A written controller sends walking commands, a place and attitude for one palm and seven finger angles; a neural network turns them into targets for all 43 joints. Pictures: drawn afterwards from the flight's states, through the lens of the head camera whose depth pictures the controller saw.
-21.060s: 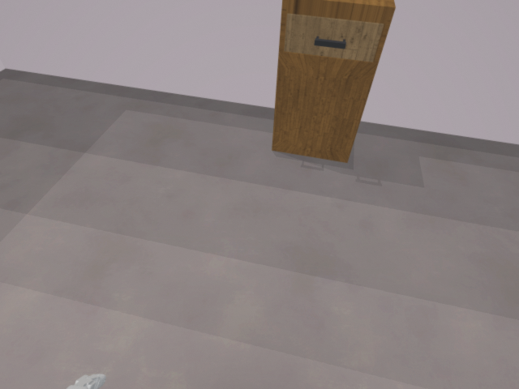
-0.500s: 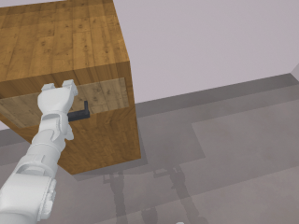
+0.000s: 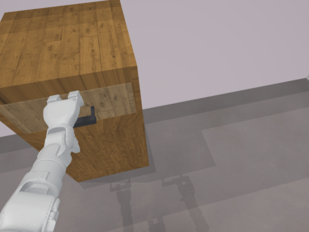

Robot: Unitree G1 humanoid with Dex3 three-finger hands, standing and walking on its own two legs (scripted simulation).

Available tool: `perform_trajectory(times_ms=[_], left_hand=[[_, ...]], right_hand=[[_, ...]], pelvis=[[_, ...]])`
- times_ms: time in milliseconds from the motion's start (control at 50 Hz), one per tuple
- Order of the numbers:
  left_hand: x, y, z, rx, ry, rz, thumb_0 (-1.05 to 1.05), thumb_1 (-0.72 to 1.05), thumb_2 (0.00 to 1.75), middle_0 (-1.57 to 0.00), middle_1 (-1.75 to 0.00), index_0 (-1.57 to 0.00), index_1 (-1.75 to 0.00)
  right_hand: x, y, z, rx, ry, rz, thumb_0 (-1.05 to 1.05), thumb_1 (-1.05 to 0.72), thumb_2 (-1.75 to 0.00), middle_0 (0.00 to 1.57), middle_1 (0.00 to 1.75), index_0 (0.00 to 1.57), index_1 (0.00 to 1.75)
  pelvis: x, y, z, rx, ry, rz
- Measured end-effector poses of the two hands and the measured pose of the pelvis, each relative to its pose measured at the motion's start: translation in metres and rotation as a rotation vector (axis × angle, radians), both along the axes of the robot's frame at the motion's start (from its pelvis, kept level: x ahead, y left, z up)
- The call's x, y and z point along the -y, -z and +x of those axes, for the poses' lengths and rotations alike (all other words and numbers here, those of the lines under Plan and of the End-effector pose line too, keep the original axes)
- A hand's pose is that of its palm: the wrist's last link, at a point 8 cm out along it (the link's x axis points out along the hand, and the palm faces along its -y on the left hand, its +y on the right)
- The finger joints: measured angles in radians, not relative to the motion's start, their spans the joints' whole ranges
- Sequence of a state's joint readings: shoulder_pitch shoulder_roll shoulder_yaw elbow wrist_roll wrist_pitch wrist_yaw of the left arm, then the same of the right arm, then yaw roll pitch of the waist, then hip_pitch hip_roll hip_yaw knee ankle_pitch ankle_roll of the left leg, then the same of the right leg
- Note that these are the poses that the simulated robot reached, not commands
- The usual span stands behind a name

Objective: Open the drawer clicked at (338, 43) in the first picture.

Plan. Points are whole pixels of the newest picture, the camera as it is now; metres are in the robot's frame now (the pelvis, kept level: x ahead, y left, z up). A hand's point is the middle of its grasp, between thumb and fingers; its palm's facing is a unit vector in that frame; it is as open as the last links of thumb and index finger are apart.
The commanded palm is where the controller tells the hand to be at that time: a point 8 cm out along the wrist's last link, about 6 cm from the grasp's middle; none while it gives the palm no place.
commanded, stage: re-aim the fingers above the handle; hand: left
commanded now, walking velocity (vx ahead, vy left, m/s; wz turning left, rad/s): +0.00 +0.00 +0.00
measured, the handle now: (75, 117) +0.48 +0.27 -0.05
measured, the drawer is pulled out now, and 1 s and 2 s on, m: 0.00 0.00 0.00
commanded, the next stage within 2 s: lower the fingers behind the handle in 0.90 s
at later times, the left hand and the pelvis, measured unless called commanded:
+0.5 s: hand (77, 127) +0.41 +0.23 +0.00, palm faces -0.08 -0.06 -0.99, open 13.8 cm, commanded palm +0.39 +0.25 +0.07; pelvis +0.00 -0.01 +0.00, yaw +2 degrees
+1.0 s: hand (78, 125) +0.41 +0.22 +0.01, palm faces +0.03 -0.07 -1.00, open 13.8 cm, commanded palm +0.38 +0.25 +0.07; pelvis +0.00 +0.00 +0.00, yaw +2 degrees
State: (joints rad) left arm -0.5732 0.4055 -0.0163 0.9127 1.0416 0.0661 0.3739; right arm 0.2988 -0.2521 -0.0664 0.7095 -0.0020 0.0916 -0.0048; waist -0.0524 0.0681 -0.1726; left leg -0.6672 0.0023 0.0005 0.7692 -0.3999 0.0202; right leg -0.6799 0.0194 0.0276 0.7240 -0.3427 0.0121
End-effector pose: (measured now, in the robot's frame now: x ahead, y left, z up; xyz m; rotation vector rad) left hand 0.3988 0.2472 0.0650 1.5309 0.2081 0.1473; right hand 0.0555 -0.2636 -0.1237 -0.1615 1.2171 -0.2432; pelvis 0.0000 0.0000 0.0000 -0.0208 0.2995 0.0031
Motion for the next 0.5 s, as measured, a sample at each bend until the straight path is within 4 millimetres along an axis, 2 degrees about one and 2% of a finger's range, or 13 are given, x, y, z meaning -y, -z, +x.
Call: perform_trajectory(times_ms=[80,160,240,320,400,500], left_hand=[[0.005,0.008,-0.017,-0.041,0.025,-0.026,0.00,-0.48,0.30,-0.32,-1.20,-0.32,-1.20],[-0.003,0.011,-0.028,-0.019,0.042,-0.020,0.00,-0.49,0.30,-0.32,-1.20,-0.32,-1.20],[-0.017,-0.001,-0.031,0.050,0.034,0.034,0.00,-0.49,0.30,-0.33,-1.20,-0.32,-1.20],[-0.023,-0.007,-0.027,0.046,-0.006,0.059,0.00,-0.49,0.30,-0.32,-1.20,-0.32,-1.20],[-0.013,-0.001,-0.019,-0.023,-0.011,0.022,0.00,-0.49,0.30,-0.32,-1.20,-0.32,-1.20],[0.015,0.007,-0.008,-0.045,0.092,-0.029,0.00,-0.49,0.30,-0.32,-1.20,-0.32,-1.20]], right_hand=[[-0.004,-0.003,0.008,0.027,-0.003,0.009,0.01,-0.91,-0.90,0.20,0.30,0.20,0.30],[-0.004,-0.006,0.018,0.038,-0.033,-0.008,0.01,-0.91,-0.90,0.20,0.30,0.20,0.30],[0.000,-0.005,0.026,0.042,-0.061,-0.025,0.01,-0.91,-0.90,0.20,0.30,0.20,0.30],[0.002,-0.002,0.032,0.045,-0.072,-0.026,0.01,-0.91,-0.90,0.20,0.30,0.20,0.30],[0.003,-0.004,0.033,0.049,-0.069,-0.028,0.01,-0.91,-0.90,0.20,0.30,0.20,0.30],[0.004,-0.007,0.027,0.050,-0.051,-0.041,0.01,-0.91,-0.90,0.20,0.30,0.20,0.30]], pelvis=[[0.001,-0.003,0.004,0.028,0.004,0.005],[0.004,-0.003,0.002,0.040,-0.008,0.007],[0.006,-0.001,-0.001,0.036,-0.025,0.004],[0.006,0.000,-0.002,0.032,-0.039,0.001],[0.005,-0.002,-0.001,0.033,-0.040,0.002],[0.005,-0.002,0.001,0.030,-0.028,0.005]])
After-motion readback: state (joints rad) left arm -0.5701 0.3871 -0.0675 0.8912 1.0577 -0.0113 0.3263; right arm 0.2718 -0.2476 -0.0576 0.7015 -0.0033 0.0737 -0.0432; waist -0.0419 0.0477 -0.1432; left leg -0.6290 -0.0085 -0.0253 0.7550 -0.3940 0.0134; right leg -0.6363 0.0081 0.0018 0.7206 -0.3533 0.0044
